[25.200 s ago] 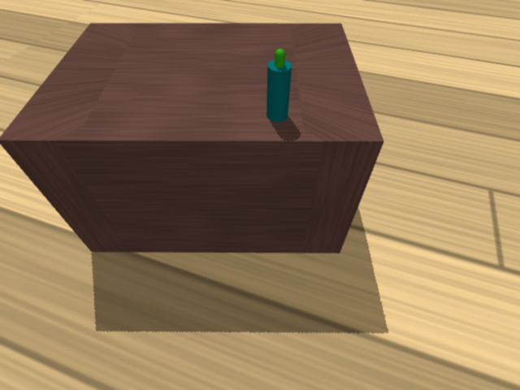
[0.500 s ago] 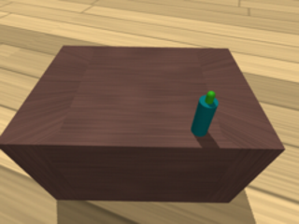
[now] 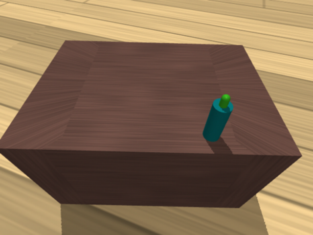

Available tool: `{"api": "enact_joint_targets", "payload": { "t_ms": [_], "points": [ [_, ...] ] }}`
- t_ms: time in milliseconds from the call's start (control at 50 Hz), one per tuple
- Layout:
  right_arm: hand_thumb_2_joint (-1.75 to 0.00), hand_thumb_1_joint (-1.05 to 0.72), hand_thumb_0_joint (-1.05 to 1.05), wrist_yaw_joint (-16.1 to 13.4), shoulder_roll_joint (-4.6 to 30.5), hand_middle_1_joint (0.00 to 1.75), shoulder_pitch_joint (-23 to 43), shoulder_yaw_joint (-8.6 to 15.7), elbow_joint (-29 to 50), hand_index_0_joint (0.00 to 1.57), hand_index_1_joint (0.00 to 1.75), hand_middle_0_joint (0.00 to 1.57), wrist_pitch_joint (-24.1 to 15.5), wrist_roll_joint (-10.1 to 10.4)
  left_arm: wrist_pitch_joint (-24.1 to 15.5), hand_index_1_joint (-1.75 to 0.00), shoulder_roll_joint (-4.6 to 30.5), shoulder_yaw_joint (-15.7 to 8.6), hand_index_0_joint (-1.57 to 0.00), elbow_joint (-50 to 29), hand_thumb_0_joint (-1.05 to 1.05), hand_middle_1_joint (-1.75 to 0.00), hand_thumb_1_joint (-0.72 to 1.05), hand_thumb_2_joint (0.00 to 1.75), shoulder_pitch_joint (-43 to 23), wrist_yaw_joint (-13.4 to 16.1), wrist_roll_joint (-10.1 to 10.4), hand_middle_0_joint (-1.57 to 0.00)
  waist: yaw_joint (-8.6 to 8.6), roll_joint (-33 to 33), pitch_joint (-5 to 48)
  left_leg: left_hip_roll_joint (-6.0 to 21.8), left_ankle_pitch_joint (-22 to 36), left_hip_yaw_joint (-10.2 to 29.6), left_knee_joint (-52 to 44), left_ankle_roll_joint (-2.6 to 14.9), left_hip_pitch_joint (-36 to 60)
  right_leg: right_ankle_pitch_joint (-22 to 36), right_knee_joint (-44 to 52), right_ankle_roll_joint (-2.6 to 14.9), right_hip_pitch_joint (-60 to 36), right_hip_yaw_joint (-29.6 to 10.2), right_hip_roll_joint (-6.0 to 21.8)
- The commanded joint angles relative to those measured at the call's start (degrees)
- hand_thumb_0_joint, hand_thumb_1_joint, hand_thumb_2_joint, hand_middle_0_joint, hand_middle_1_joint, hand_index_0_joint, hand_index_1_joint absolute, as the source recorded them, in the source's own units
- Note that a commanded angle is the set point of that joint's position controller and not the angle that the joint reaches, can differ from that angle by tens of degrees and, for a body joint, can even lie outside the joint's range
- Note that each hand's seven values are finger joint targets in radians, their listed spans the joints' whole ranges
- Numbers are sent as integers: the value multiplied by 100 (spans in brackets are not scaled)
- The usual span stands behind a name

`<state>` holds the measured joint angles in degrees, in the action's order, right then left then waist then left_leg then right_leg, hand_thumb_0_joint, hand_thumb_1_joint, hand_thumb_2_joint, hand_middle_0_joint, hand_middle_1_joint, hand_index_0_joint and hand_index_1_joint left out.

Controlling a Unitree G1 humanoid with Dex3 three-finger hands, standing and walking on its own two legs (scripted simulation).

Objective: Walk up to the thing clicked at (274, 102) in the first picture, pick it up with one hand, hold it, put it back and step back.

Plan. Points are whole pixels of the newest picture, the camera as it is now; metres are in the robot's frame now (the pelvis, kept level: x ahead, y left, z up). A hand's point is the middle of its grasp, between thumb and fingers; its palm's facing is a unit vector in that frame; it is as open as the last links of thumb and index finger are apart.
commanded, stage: home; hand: right
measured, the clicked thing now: (218, 117) +0.47 -0.20 -0.03
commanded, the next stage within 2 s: stand in 0.88 s
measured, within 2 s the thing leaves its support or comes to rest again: neither
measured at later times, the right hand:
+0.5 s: hand out of the picture +0.10 -0.24 -0.15, palm faces -0.05 +0.93 -0.37, open 17.3 cm
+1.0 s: hand out of the picture +0.09 -0.24 -0.15, palm faces -0.05 +0.93 -0.36, open 17.2 cm
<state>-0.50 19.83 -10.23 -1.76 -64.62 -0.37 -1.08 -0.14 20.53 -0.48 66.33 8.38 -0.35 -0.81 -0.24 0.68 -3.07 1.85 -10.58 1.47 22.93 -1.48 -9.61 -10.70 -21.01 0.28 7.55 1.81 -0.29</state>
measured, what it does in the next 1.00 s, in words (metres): stands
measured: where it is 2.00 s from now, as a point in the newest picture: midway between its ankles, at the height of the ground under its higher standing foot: outside the picture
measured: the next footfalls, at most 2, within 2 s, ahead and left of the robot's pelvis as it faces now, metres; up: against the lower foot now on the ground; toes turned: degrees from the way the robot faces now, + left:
none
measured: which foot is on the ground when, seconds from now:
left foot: down 0.00-1.00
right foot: down 0.00-1.00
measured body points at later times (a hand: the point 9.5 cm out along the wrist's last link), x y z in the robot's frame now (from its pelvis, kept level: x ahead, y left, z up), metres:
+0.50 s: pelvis +0.02 +0.01 +0.00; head +0.02 +0.02 +0.45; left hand +0.09 +0.31 -0.14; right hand +0.10 -0.29 -0.12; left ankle +0.02 +0.14 -0.74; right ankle +0.01 -0.12 -0.74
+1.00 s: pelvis +0.02 +0.01 +0.00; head +0.02 +0.02 +0.45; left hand +0.08 +0.31 -0.14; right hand +0.09 -0.29 -0.13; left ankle +0.02 +0.14 -0.74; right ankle +0.01 -0.12 -0.74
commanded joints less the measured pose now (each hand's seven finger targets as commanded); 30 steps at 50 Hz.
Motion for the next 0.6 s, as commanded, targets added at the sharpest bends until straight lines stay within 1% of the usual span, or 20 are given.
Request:
{"api": "enact_joint_targets", "payload": {
  "t_ms": [0, 40, 100, 120, 140, 180, 200, 220, 280, 300, 320, 360, 420, 440, 480, 500, 520, 540, 560, 580],
  "points": [
    [-6, 53, 0, -85, 1256, 6, 288, 236, 311, 5, 6, 5, -166, 32, -125, -30, 1104, -154, -20, -302, 0, -30, 90, 90, -227, 61, 27, -20, -24, -134, 354, 537, 669, 556, -478, 290, 15, 537, 431, 76, -202, -655, 688],
    [-6, 53, 0, -92, 1286, 6, 296, 234, 306, 5, 6, 5, -175, 46, -128, -30, 1098, -149, -20, -294, 0, -30, 90, 90, -227, 66, 26, -20, -23, -171, 455, 544, 966, 532, -460, 286, 104, 780, 423, 40, -315, -633, 701],
    [-6, 53, 0, -104, 1270, 5, 337, 241, 297, 5, 5, 5, -164, 45, -119, -30, 1071, -145, -20, -273, 0, -30, 90, 90, -312, 78, 27, -20, -13, -90, 447, 565, 1132, 509, -458, 287, 167, 885, 415, 35, -369, -593, 724],
    [-7, 52, 0, -108, 1295, 6, 388, 242, 280, 5, 6, 5, -161, 50, -111, -30, 1077, -141, -20, -244, 0, -30, 90, 90, -292, 72, 32, -20, -25, -125, 385, 548, 1048, 515, -486, 279, 189, 815, 466, 24, -298, -592, 709],
    [-7, 52, 0, -109, 1296, 6, 387, 251, 290, 5, 6, 5, -159, 39, -110, -30, 1077, -144, -20, -263, 0, -30, 90, 90, -301, 72, 20, -20, -13, -120, 426, 563, 1126, 506, -492, 283, 206, 861, 451, 29, -353, -577, 718],
    [-5, 55, 0, -103, 1257, 5, 405, 241, 280, 5, 5, 5, -164, 37, -105, -30, 1066, -151, -20, -248, 0, -30, 90, 90, -345, 71, 27, -20, -12, -157, 350, 538, 1047, 494, -545, 253, 157, 788, 479, 10, -348, -562, 708],
    [-7, 53, 0, -106, 1278, 6, 475, 253, 293, 5, 6, 5, -159, 32, -102, -30, 1066, -147, -20, -253, 0, -30, 90, 90, -349, 74, 11, -20, -22, -150, 340, 540, 1011, 490, -561, 256, 196, 738, 500, 0, -275, -547, 698],
    [-5, 55, 0, -108, 1264, 5, 466, 262, 284, 5, 5, 5, -154, 42, -98, -30, 1093, -158, -20, -248, 0, -30, 90, 90, -340, 81, 9, -20, -24, -103, 352, 556, 1062, 505, -557, 255, 250, 716, 491, 13, -289, -543, 710],
    [-7, 53, 0, -107, 1310, 6, 519, 280, 294, 5, 6, 5, -166, 40, -114, -30, 1064, -159, -20, -276, 0, -30, 90, 90, -382, 82, 4, -20, -14, -143, 426, 574, 1232, 479, -531, 267, 288, 914, 512, 3, -366, -564, 744],
    [-7, 52, 0, -102, 1270, 6, 518, 272, 294, 5, 6, 5, -163, 39, -115, -30, 1061, -157, -20, -280, 0, -30, 90, 90, -406, 83, 4, -20, -6, -119, 435, 554, 1269, 473, -553, 252, 256, 947, 504, -4, -410, -533, 738],
    [-5, 55, 0, -107, 1276, 5, 545, 288, 306, 5, 5, 5, -161, 35, -116, -30, 1073, -171, -20, -292, 0, -30, 90, 90, -423, 91, 6, -20, -9, -116, 452, 557, 1289, 468, -550, 257, 289, 968, 498, 0, -421, -545, 748],
    [-7, 53, 0, -100, 1281, 6, 605, 288, 301, 5, 6, 5, -159, 38, -115, -30, 1055, -166, -20, -265, 0, -30, 90, 90, -393, 86, 8, -20, -26, -168, 397, 565, 1140, 481, -578, 263, 324, 804, 546, -3, -351, -541, 747],
    [-6, 54, 0, -89, 1285, 5, 625, 300, 293, 5, 5, 5, -161, 48, -120, -30, 1044, -165, -20, -295, 0, -30, 90, 90, -434, 88, 12, -20, -14, -176, 420, 548, 1193, 480, -609, 237, 292, 858, 579, -7, -399, -531, 755],
    [-6, 53, 0, -90, 1265, 6, 620, 297, 287, 5, 6, 5, -158, 40, -117, -30, 1080, -175, -20, -298, 0, -30, 90, 90, -437, 86, 8, -20, -4, -149, 396, 526, 1043, 458, -638, 229, 297, 745, 607, -8, -345, -548, 753],
    [-6, 53, 0, -97, 1296, 6, 620, 314, 300, 5, 6, 5, -157, 36, -115, -30, 1070, -185, -20, -306, 0, -30, 90, 90, -450, 95, -6, -20, -12, -127, 487, 573, 1219, 473, -597, 271, 251, 946, 548, 10, -526, -535, 792],
    [-6, 53, 0, -92, 1265, 5, 632, 298, 283, 5, 5, 5, -151, 42, -111, -30, 1063, -184, -20, -289, 0, -30, 90, 90, -439, 93, 2, -20, -20, -165, 411, 534, 1093, 470, -643, 253, 215, 824, 569, -7, -470, -518, 773],
    [-6, 53, 0, -98, 1282, 5, 652, 314, 301, 5, 5, 5, -152, 37, -109, -30, 1081, -195, -20, -294, 0, -30, 90, 90, -423, 95, -7, -20, -21, -128, 452, 561, 1135, 484, -633, 278, 243, 847, 549, 5, -502, -509, 784],
    [-6, 54, 0, -85, 1259, 5, 624, 304, 293, 5, 5, 5, -151, 46, -109, -30, 1078, -186, -20, -279, 0, -30, 90, 90, -412, 91, 2, -20, -11, -106, 415, 534, 1021, 503, -693, 251, 197, 688, 583, -11, -463, -487, 759],
    [-7, 52, 0, -84, 1267, 6, 665, 309, 299, 5, 6, 6, -144, 47, -114, -30, 1074, -188, -20, -276, 0, -30, 90, 90, -392, 88, 2, -20, -25, -121, 352, 527, 887, 484, -668, 270, 255, 627, 611, -6, -376, -498, 762],
    [-6, 53, 0, -78, 1254, 6, 653, 306, 296, 5, 6, 5, -144, 46, -122, -30, 1092, -191, -20, -280, 0, -30, 90, 90, -435, 90, -2, -20, -7, -79, 372, 536, 888, 515, -684, 260, 225, 581, 623, -3, -406, -502, 768]
  ]
}}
